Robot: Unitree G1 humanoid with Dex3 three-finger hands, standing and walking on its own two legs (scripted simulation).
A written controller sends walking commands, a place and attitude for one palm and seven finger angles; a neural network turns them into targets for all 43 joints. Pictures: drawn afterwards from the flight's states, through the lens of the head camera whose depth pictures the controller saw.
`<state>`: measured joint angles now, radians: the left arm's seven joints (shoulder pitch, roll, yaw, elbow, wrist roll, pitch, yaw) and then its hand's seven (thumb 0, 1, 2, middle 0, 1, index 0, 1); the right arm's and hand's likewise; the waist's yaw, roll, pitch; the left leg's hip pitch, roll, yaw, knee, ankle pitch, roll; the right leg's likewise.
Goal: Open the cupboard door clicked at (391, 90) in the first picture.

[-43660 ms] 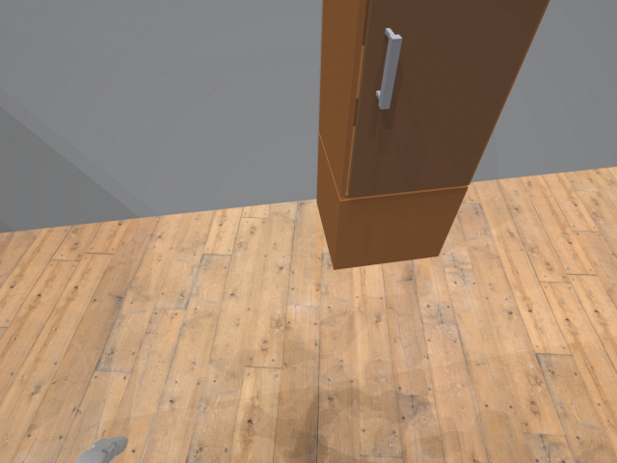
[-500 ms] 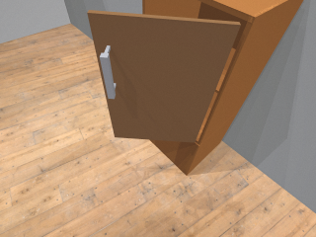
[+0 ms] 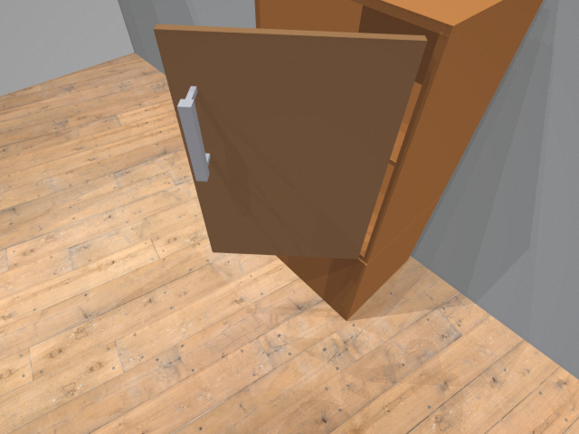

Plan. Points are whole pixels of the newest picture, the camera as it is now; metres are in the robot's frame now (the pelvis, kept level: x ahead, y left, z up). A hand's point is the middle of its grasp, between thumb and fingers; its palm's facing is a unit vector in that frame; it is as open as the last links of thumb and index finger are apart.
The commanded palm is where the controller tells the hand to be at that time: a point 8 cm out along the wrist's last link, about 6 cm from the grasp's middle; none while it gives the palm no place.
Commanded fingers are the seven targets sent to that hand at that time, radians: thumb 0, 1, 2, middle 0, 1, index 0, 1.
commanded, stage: look again from close up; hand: left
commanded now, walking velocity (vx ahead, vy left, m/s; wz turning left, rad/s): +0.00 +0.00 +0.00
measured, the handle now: (197, 136) +0.57 +0.20 +0.08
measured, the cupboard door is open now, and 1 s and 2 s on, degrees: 44 44 44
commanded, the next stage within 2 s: raise the hand with hooked fingers in 0.38 s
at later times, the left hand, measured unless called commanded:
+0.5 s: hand out of the picture +0.04 +0.17 -0.17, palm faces -0.01 -0.98 -0.21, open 7.3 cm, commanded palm +0.12 +0.22 -0.07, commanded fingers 0.00 0.85 0.88 -0.20 -0.33 -0.20 -0.33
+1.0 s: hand (144, 420) +0.15 +0.19 -0.03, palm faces +0.20 -0.98 -0.07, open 9.1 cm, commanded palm +0.15 +0.24 -0.01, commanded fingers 0.00 0.27 0.63 -0.25 -0.70 -0.25 -0.70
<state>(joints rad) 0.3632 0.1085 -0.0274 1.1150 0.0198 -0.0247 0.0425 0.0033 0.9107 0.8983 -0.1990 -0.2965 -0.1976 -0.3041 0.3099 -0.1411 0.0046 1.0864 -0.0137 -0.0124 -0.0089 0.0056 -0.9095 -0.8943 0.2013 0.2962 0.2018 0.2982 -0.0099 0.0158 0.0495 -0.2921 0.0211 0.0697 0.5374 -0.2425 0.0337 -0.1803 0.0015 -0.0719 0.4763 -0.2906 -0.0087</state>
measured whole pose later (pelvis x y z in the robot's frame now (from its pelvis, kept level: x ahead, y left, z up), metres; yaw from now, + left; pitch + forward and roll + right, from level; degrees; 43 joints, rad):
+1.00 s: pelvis -0.01 -0.04 -0.07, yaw +3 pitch +10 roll -1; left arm 0.49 0.23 0.24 0.06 -0.29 -0.50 -0.28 0.01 0.50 0.72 -0.23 -0.56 -0.23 -0.57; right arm 0.14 -0.26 -0.05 0.54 0.02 -0.24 -0.05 0.01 -0.90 -0.89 0.20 0.30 0.20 0.30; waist 0.06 -0.03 -0.10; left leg -0.79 0.05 -0.02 1.04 -0.43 -0.02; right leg -0.67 0.00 -0.15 1.03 -0.55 -0.07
